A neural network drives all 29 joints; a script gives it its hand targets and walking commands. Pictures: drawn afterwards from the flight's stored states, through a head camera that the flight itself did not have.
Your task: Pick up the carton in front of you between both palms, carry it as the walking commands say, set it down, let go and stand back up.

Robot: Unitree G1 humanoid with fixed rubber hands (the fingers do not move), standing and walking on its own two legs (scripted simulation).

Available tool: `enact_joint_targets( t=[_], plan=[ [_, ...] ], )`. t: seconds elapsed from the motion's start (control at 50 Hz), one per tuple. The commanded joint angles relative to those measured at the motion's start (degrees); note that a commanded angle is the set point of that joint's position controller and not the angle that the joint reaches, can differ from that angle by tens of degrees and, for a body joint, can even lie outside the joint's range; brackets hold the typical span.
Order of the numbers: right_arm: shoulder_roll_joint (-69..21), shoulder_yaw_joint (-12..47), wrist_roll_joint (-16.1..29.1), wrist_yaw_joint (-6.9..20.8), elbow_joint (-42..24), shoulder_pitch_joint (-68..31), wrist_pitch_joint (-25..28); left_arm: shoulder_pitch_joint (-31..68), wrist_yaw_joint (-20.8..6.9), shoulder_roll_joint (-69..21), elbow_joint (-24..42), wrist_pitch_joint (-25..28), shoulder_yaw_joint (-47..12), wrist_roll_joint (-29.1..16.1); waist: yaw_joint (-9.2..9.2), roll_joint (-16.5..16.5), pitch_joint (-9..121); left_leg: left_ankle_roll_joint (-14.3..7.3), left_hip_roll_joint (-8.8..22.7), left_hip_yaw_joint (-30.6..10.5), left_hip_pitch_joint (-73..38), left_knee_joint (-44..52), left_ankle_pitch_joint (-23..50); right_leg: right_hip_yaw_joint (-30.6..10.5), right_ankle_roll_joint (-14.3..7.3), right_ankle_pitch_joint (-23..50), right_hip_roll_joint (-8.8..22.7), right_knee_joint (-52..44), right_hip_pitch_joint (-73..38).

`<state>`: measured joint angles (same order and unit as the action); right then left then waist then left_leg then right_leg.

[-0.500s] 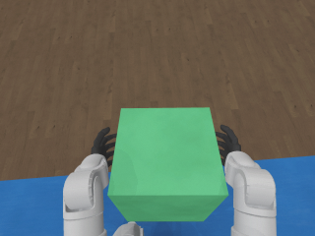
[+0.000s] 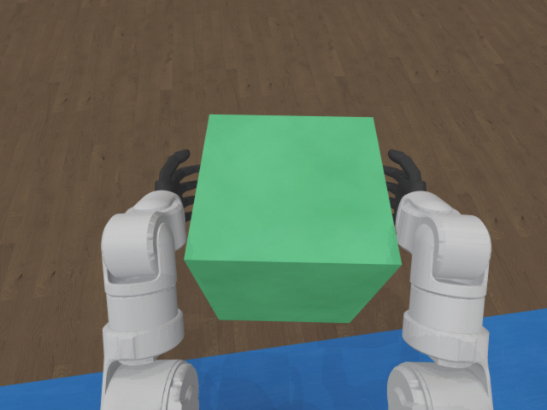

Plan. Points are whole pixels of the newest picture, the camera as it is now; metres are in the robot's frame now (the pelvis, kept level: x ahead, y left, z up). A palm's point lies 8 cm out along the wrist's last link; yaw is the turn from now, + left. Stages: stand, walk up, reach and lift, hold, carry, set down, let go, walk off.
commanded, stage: carry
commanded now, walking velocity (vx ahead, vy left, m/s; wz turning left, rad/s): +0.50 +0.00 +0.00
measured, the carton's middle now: (287, 230) +0.34 +0.00 +0.08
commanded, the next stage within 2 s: none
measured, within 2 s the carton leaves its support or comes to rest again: neither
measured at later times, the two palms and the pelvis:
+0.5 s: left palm (230, 111) +0.52 +0.09 +0.16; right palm (419, 119) +0.51 -0.21 +0.15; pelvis +0.13 -0.04 -0.01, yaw +0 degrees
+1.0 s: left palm (221, 51) +0.77 +0.13 +0.14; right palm (363, 46) +0.77 -0.17 +0.14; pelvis +0.39 -0.03 -0.01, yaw +0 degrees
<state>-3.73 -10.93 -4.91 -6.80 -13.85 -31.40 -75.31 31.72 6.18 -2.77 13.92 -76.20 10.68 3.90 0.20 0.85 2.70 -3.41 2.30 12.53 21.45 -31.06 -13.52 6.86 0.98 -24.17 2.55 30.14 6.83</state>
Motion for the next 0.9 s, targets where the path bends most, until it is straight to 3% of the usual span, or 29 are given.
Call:
enact_joint_targets(
  t=[0.0,0.04,0.1,0.14,0.16,0.18,0.2,0.22,0.24,0.26,0.28,0.3,0.32,0.34,0.4,0.44,0.46,0.48,0.5,0.52,0.54,0.58,0.64,0.7,0.76,0.82,0.86,0.88],
  plan=[
    [-46.8,39.2,25.6,12.7,2.8,-40.1,-0.5,40.0,-12.8,-47.9,-2.4,0.1,-38.7,-24.9,0.04,-2.8,23.4,-3.5,8.8,-9.1,-23.2,-0.9,31.9,-1.3,-0.5,18.7,3.4,-4.4,1.2],
    [-48.2,38.0,26.2,12.1,5.7,-45.0,-0.1,45.0,-12.6,-49.1,-4.9,0.2,-37.0,-25.8,0.48,1.2,23.5,-3.1,6.4,-7.0,-14.8,-4.4,13.1,-3.1,-2.1,24.4,5.0,-2.7,-5.7],
    [-50.6,36.1,27.2,11.8,8.1,-53.8,0.0,51.8,-12.2,-50.2,-7.8,0.7,-34.4,-25.9,2.26,10.4,15.6,0.0,0.0,-0.5,2.5,-10.3,-9.5,-11.5,-7.7,30.9,10.8,-4.2,-10.3],
    [-51.3,34.5,27.4,11.7,11.6,-57.1,-0.2,55.6,-11.8,-50.3,-9.7,0.7,-33.0,-26.0,2.15,9.8,11.8,-0.2,-2.2,0.3,4.9,-9.0,-13.2,-11.9,-9.0,35.4,11.6,-2.9,-10.3],
    [-51.7,33.6,27.3,11.6,13.8,-57.1,-0.1,57.0,-11.7,-50.8,-10.7,0.6,-32.6,-26.1,1.05,8.0,12.8,-0.9,-2.9,0.3,-0.6,-6.0,-10.2,-8.3,-7.7,41.8,10.1,0.8,-7.9],
    [-52.1,32.5,27.1,11.5,16.0,-56.5,0.0,57.8,-11.6,-51.5,-11.8,0.6,-32.3,-26.4,-0.95,5.5,15.8,-2.4,-2.7,-1.6,-11.8,-2.7,-5.4,-2.3,-5.0,49.3,7.1,7.6,-1.9],
    [-51.5,31.2,26.8,11.4,17.3,-55.9,0.3,59.2,-11.7,-52.8,-12.1,0.5,-31.9,-26.7,-3.45,-2.2,21.7,-6.2,3.6,-12.7,-28.0,-2.8,4.3,1.4,-1.7,44.9,3.6,20.6,10.8],
    [-52.2,30.1,26.7,11.4,18.0,-54.7,0.3,60.0,-11.6,-53.1,-12.6,0.5,-31.2,-26.8,-6.96,-14.0,24.6,-12.5,13.9,-28.9,-40.1,3.6,16.6,2.1,-0.5,17.4,-2.1,37.2,27.7],
    [-53.6,29.5,26.8,11.3,17.5,-54.8,0.3,60.1,-11.6,-54.6,-13.6,0.5,-30.9,-26.6,-7.63,-17.5,22.0,-17.3,18.8,-36.5,-41.3,7.8,30.4,-2.7,-1.2,-9.2,-5.4,47.6,38.1],
    [-54.6,29.4,27.3,11.3,15.6,-56.7,0.3,60.4,-11.4,-55.8,-13.9,0.5,-30.3,-25.9,-6.72,-10.6,22.2,-17.1,20.1,-34.8,-40.9,5.8,29.1,-8.7,-3.0,-11.4,-1.5,51.2,41.4],
    [-56.7,30.3,28.3,11.3,13.5,-59.9,0.2,60.2,-11.2,-55.9,-13.9,0.5,-29.0,-25.0,-6.00,-5.7,22.1,-14.5,19.9,-33.0,-38.1,5.3,22.5,-11.5,-4.6,-11.9,1.1,49.7,42.9],
    [-58.1,31.2,29.6,11.3,11.2,-63.1,0.2,59.4,-11.0,-55.9,-13.8,0.4,-27.6,-23.9,-4.55,-2.7,20.5,-11.1,18.9,-28.9,-33.4,7.1,14.1,-11.2,-5.1,-9.3,3.0,43.2,41.5],
    [-59.2,31.8,30.7,11.4,9.2,-65.6,0.2,58.7,-10.6,-55.8,-13.2,0.3,-26.7,-22.8,-3.33,-2.6,19.6,-8.5,17.5,-24.5,-28.7,9.5,7.7,-9.3,-4.5,-5.3,3.8,34.6,37.5],
    [-59.8,32.4,31.5,11.4,7.6,-66.8,0.2,58.5,-10.3,-55.4,-12.1,0.2,-26.3,-22.0,-3.25,-4.5,19.0,-7.5,16.0,-20.2,-24.5,11.3,6.9,-6.1,-3.5,-2.4,2.8,27.4,32.7],
    [-58.2,32.6,30.5,11.1,6.1,-64.7,-0.1,57.1,-9.4,-53.3,-10.0,0.0,-26.7,-20.2,-2.73,-10.5,19.6,-5.1,11.9,-10.9,-17.5,10.7,11.4,0.7,-2.6,5.4,-1.5,9.5,18.2],
    [-56.7,32.8,29.0,11.0,7.8,-61.4,-0.4,54.1,-9.6,-52.4,-11.3,0.0,-27.4,-19.8,-1.41,-8.4,22.0,-2.7,10.4,-6.9,-16.1,4.2,11.4,4.7,-2.7,15.7,-4.3,-0.6,7.6],
    [-56.2,33.1,28.1,11.0,8.9,-59.7,-0.4,53.0,-9.9,-52.1,-12.3,0.0,-27.7,-19.9,0.08,-4.6,24.7,-1.3,8.1,-4.3,-13.1,-3.8,14.4,6.6,-3.1,16.0,-5.4,-2.7,-2.2],
    [-55.4,33.2,27.5,11.2,10.3,-58.7,-0.5,51.6,-10.2,-51.9,-13.8,0.1,-27.7,-20.1,2.06,0.1,27.3,0.3,5.7,-3.8,-6.5,-14.3,9.5,-0.4,-3.9,12.8,0.1,-3.1,-12.5],
    [-55.5,33.3,27.2,11.6,11.8,-57.9,-0.8,51.1,-10.4,-50.6,-15.0,0.4,-27.7,-19.5,2.65,14.5,29.5,3.2,-0.8,-3.6,5.3,-27.9,-7.6,-27.5,-8.3,11.4,15.6,-9.7,-18.3],
    [-55.4,32.8,26.9,11.9,13.5,-59.0,-0.8,52.3,-10.4,-50.6,-14.8,0.5,-27.8,-19.7,3.37,19.2,29.1,2.9,-3.8,-9.4,16.4,-36.1,-18.1,-37.6,-13.6,15.2,19.0,-11.9,-24.2],
    [-56.5,33.0,26.6,12.2,14.5,-58.9,-0.6,53.7,-10.7,-51.5,-13.1,0.5,-28.4,-20.3,3.01,14.1,27.4,1.5,-1.0,-12.7,21.0,-42.3,-17.9,-34.8,-14.2,18.9,19.4,-9.2,-24.9],
    [-58.1,32.8,26.6,12.3,13.4,-59.8,0.0,59.0,-11.3,-55.0,-8.0,1.1,-30.7,-23.0,3.35,4.8,25.1,0.5,1.7,-13.2,24.6,-43.0,-13.1,-25.7,-12.9,29.4,16.5,-6.2,-22.1],
    [-58.1,32.5,25.7,11.2,10.2,-59.2,0.6,63.3,-11.6,-57.2,-1.8,1.7,-33.2,-26.1,3.02,5.8,26.7,0.9,1.7,-12.0,22.9,-37.1,-8.7,-19.2,-11.6,33.4,14.5,-6.9,-20.9],
    [-55.1,32.1,23.0,9.6,7.8,-55.6,1.0,62.0,-11.6,-56.0,1.3,1.6,-34.3,-27.5,3.52,6.1,27.0,1.3,0.9,-10.2,24.5,-30.3,-8.3,-16.6,-12.9,35.1,14.2,-7.2,-22.6],
    [-52.0,32.0,20.3,8.8,8.2,-51.7,0.6,58.5,-12.0,-54.3,0.0,1.2,-34.9,-27.2,4.30,7.0,25.5,1.4,0.5,-8.7,24.1,-20.4,-3.7,-13.0,-13.0,38.9,12.7,-6.4,-22.7],
    [-50.7,32.1,19.2,9.3,10.4,-50.2,0.4,56.2,-12.9,-54.1,-4.1,1.1,-35.7,-26.7,4.28,8.2,23.2,1.1,-1.7,-6.1,17.5,-9.3,1.4,-8.5,-11.2,44.4,10.8,-4.4,-19.4],
    [-50.8,32.0,19.2,10.1,12.5,-50.3,0.3,56.1,-13.3,-54.5,-7.3,1.2,-36.0,-26.6,2.31,8.3,22.6,-0.1,-4.5,-2.5,7.0,-1.3,3.1,-4.5,-8.7,51.2,9.6,-0.3,-14.0],
    [-51.1,31.8,19.4,10.6,14.0,-49.7,0.3,56.0,-13.4,-54.8,-9.0,1.3,-36.1,-26.7,-0.35,6.2,24.7,-1.0,-6.3,-0.2,-4.7,4.4,7.7,-0.9,-6.4,53.0,7.8,6.6,-9.2]
  ],
)
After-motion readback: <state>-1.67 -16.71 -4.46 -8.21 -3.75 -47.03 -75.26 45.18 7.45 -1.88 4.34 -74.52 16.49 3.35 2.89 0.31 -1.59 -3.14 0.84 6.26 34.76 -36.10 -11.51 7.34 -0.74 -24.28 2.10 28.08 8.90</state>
